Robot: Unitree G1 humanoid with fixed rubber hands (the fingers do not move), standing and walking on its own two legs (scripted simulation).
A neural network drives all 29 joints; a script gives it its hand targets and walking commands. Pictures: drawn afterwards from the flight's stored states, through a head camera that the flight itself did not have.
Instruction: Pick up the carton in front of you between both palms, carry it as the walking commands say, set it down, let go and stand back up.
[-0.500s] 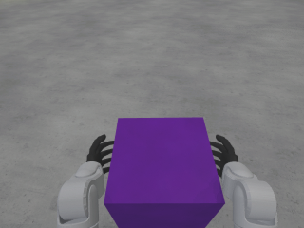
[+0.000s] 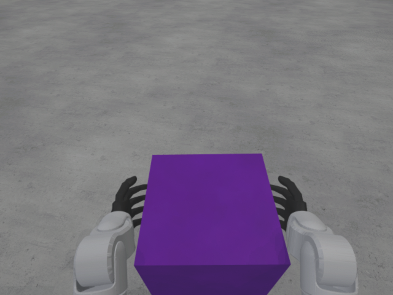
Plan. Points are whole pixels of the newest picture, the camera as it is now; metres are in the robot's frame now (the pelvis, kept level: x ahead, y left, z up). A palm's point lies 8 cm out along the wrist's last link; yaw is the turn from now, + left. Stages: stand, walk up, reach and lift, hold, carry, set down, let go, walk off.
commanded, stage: carry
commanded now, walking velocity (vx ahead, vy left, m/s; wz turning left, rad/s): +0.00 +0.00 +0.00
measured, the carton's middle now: (207, 233) +0.25 +0.00 +0.02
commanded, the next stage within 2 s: hold in 1.18 s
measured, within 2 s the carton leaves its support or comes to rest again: neither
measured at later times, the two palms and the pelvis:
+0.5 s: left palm (126, 236) +0.23 +0.15 +0.06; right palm (289, 236) +0.23 -0.15 +0.06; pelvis -0.03 +0.00 +0.00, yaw +0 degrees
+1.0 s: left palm (129, 233) +0.24 +0.15 +0.04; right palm (285, 233) +0.24 -0.15 +0.04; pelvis -0.04 +0.00 +0.00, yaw +0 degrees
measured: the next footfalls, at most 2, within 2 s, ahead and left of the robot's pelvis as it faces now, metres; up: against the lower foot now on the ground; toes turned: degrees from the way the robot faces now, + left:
none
